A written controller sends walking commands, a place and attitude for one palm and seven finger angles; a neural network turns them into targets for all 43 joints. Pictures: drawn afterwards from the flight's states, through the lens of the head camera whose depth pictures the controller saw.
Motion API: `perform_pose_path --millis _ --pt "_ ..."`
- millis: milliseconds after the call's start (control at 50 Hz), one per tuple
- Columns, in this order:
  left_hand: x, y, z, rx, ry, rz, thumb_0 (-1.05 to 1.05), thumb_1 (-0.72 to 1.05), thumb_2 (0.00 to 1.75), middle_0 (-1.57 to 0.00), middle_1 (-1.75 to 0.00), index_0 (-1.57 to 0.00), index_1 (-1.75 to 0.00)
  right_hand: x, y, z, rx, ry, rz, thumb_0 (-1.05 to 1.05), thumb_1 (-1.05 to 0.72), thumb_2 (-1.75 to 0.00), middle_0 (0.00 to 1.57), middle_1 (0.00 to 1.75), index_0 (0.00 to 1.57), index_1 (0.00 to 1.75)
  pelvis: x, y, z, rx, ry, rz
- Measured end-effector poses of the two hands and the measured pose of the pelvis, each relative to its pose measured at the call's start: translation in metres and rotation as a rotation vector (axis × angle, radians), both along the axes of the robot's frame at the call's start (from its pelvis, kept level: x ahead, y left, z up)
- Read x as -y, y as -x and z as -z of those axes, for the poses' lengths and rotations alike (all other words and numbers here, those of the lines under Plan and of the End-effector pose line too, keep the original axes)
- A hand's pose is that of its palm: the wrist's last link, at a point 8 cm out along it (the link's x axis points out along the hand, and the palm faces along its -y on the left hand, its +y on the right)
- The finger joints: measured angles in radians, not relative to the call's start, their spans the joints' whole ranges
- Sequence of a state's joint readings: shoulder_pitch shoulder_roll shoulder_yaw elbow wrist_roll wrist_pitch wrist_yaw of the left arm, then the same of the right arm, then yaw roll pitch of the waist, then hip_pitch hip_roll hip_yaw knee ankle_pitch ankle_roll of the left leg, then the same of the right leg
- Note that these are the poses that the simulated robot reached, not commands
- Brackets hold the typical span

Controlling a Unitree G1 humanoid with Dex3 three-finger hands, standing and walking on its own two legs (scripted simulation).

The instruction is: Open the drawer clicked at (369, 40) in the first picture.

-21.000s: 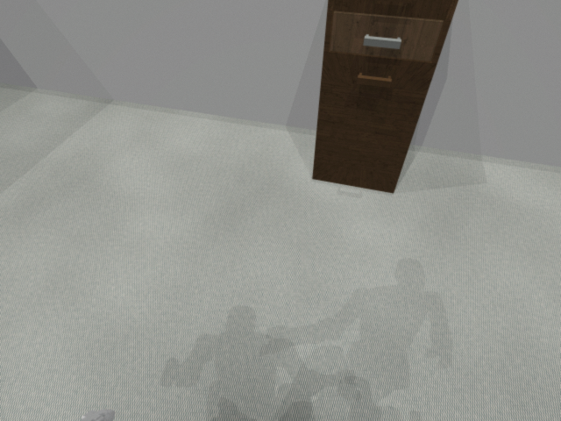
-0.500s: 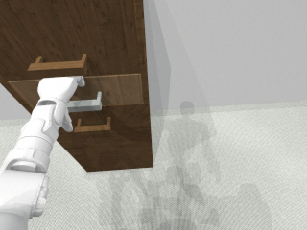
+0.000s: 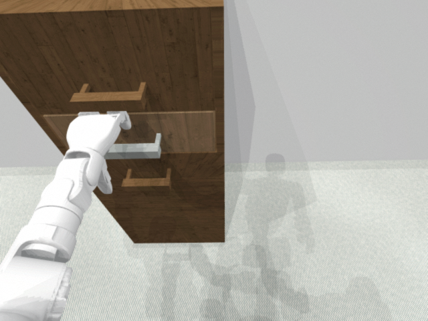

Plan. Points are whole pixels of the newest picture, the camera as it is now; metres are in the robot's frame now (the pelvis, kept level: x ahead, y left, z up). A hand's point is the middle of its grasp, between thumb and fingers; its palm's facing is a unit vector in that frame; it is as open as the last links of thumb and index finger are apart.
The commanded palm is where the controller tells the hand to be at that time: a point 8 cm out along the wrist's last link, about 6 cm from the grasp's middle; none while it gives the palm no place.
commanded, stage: re-aim the fingers above the handle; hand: left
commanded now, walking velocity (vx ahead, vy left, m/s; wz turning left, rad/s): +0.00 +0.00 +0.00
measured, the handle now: (133, 144) +0.50 +0.21 +0.00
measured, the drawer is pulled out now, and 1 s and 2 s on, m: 0.00 0.00 0.00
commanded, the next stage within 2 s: lower the fingers behind the handle in 0.64 s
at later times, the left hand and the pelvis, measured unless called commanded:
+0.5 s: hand (110, 146) +0.44 +0.23 +0.07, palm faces -0.02 -0.03 -1.00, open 13.8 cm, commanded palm +0.42 +0.24 +0.13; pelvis +0.00 +0.00 +0.00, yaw -1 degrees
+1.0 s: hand (114, 154) +0.43 +0.23 +0.05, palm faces -0.05 -0.04 -1.00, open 13.8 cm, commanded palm +0.41 +0.24 +0.11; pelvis +0.00 -0.01 +0.00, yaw -1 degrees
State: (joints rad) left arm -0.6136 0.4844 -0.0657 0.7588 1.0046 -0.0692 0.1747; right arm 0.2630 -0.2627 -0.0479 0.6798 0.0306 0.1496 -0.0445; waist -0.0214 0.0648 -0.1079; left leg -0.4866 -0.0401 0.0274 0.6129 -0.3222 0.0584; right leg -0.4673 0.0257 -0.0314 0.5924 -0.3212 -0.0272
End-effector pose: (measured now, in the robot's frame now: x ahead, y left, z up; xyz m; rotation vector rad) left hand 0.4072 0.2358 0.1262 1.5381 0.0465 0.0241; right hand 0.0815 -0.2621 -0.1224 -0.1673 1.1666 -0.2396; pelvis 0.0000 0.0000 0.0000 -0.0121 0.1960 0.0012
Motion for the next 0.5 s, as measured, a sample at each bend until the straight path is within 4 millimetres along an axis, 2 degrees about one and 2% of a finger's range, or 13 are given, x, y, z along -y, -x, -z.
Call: perform_pose_path --millis 100,180,500 --pt "0.003 -0.002 0.001 -0.009 -0.003 0.010 -0.01 -0.49 0.30 -0.32 -1.20 -0.33 -1.20 -0.001 -0.005 -0.001 0.014 0.004 -0.016 0.00 -0.91 -0.90 0.21 0.30 0.20 0.30 0.000 0.002 0.001 0.000 -0.002 -0.004" --pt "0.005 -0.004 0.002 -0.010 -0.007 0.015 0.00 -0.49 0.30 -0.32 -1.20 -0.32 -1.20 -0.001 -0.002 0.001 0.010 0.003 -0.013 0.00 -0.91 -0.90 0.21 0.30 0.20 0.30 0.001 0.003 0.002 -0.005 -0.003 -0.002" --pt "0.004 -0.011 0.002 -0.009 0.000 0.001 0.00 -0.49 0.30 -0.32 -1.20 -0.32 -1.20 0.006 0.039 0.006 -0.083 0.002 0.047 0.00 -0.91 -0.90 0.21 0.30 0.20 0.30 0.003 0.003 0.001 -0.015 -0.003 0.014"
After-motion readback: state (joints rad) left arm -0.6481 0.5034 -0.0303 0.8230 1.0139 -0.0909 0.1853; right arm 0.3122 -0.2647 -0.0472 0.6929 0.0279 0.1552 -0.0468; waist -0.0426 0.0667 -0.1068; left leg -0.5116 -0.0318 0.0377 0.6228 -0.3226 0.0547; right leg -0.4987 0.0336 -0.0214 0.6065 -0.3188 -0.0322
